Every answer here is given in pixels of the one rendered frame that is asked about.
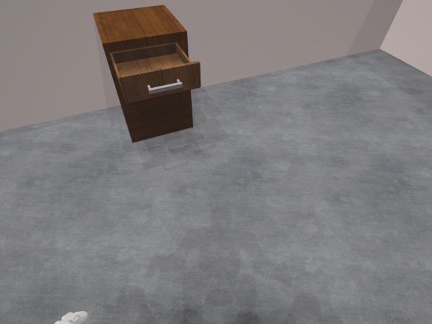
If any cabinet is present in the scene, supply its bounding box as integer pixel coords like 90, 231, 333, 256
93, 5, 193, 143

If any handle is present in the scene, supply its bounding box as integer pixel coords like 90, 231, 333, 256
147, 79, 183, 94

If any drawer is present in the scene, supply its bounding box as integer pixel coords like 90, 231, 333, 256
110, 43, 201, 104

